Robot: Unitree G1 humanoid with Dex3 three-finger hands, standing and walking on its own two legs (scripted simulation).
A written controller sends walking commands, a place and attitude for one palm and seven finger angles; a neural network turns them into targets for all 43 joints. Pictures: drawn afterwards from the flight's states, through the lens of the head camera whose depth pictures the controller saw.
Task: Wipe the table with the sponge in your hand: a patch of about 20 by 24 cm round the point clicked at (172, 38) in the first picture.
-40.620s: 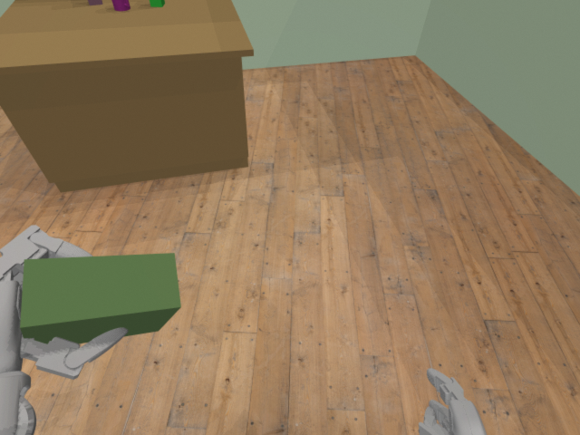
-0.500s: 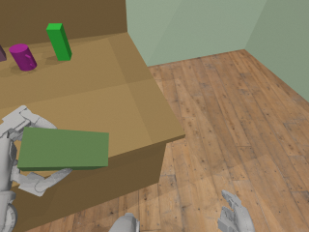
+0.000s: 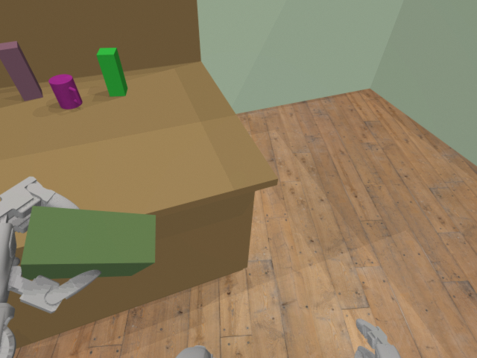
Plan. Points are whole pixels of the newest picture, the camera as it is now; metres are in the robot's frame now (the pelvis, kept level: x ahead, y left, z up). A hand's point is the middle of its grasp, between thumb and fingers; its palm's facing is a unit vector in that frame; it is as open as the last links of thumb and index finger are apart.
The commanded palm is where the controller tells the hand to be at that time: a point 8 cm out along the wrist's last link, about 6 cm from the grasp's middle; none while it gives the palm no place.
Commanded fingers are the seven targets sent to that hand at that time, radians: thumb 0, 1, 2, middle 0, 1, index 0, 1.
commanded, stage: stop stepping back and stand still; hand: left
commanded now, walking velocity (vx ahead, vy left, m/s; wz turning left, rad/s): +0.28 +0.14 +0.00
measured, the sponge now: (109, 247) +0.22 +0.19 +0.15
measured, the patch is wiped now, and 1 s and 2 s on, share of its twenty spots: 1.00 1.00 1.00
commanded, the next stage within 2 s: stand and wait in 1.00 s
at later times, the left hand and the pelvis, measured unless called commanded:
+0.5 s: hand (8, 352) +0.10 +0.23 +0.17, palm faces +0.43 -0.82 -0.37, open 10.2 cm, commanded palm +0.04 +0.27 +0.19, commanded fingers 0.00 0.10 1.30 -1.20 -1.60 -1.20 -1.60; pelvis -0.10 -0.02 -0.01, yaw +3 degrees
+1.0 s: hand out of the picture +0.07 +0.22 +0.16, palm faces +0.42 -0.85 -0.32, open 10.2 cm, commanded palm +0.02 +0.26 +0.19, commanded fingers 0.00 0.10 1.30 -1.20 -1.60 -1.20 -1.60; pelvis -0.12 -0.03 +0.01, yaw +4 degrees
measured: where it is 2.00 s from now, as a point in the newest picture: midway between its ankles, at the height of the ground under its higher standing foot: outside the picture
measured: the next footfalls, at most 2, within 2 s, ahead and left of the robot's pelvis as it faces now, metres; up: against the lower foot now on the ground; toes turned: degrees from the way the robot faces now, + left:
left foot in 0.18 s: -0.05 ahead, +0.10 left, +0.00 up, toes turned +5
right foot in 0.84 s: -0.03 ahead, -0.13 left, +0.00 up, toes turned +2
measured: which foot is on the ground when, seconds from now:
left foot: up 0.00-0.16, down 0.18-1.00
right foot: down 0.00-0.64, up 0.66-0.82, down 0.84-1.00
